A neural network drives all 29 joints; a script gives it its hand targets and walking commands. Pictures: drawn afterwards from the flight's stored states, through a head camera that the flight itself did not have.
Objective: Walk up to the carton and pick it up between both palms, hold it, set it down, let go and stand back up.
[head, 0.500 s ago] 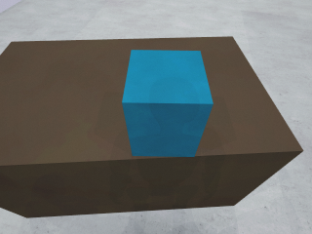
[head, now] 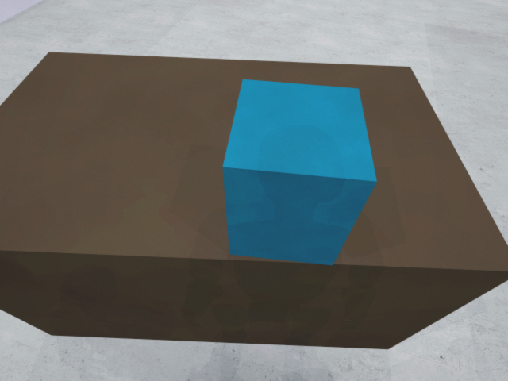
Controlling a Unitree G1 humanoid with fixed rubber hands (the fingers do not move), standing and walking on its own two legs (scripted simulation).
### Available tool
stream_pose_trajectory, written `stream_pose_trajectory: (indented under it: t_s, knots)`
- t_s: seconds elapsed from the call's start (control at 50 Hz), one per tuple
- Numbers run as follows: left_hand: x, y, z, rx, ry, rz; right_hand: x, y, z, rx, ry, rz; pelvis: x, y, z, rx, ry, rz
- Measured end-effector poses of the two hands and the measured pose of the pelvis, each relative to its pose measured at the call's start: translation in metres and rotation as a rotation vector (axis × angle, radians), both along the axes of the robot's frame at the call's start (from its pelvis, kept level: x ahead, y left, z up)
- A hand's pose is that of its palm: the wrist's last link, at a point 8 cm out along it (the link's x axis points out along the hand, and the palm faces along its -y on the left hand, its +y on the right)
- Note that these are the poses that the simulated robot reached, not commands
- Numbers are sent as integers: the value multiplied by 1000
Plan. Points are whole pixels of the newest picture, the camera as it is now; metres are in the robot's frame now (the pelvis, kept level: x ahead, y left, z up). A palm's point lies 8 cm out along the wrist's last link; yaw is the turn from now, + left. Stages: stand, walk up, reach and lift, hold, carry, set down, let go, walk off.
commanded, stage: walk up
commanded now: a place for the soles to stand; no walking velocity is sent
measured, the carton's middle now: (289, 177) +0.44 -0.06 +0.05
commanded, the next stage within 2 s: reach and lift in 0.54 s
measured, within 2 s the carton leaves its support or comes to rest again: neither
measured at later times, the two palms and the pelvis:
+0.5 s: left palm out of the picture -0.02 +0.24 -0.15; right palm out of the picture +0.05 -0.24 -0.14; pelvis +0.00 +0.00 -0.01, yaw +3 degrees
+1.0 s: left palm out of the picture +0.11 +0.18 -0.10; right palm out of the picture +0.07 -0.30 -0.09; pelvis -0.07 -0.05 +0.00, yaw -10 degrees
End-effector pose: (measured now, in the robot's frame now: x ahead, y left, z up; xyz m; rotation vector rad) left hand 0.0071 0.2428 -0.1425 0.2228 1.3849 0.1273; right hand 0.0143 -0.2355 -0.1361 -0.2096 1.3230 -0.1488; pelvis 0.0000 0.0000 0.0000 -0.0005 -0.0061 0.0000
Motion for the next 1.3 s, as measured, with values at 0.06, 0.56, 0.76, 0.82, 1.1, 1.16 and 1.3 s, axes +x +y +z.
stream_pose_trajectory:
  t_s: [0.06,0.56,0.76,0.82,1.1,1.16,1.3]
  knots:
    - [-9,-1,3,10,17,13,-1,-3,-2,6,18,10,1,-2,0,-4,4,13]
    - [-33,-7,-6,-9,38,85,36,-9,0,-23,-61,95,-3,-7,-6,-8,6,55]
    - [144,-6,21,85,-192,4,126,-30,-3,58,-270,118,-55,-31,-36,24,65,-82]
    - [163,-35,52,41,-274,-48,121,-39,18,66,-333,96,-61,-37,-24,20,15,-93]
    - [86,-53,33,6,-145,27,44,-47,32,54,-298,41,-84,-58,-9,33,29,-166]
    - [94,-46,39,-1,-227,38,54,-29,31,81,-353,51,-87,-58,-11,44,56,-162]
    - [114,-32,79,-8,-374,-24,84,0,57,97,-532,5,-74,-44,-3,31,22,-143]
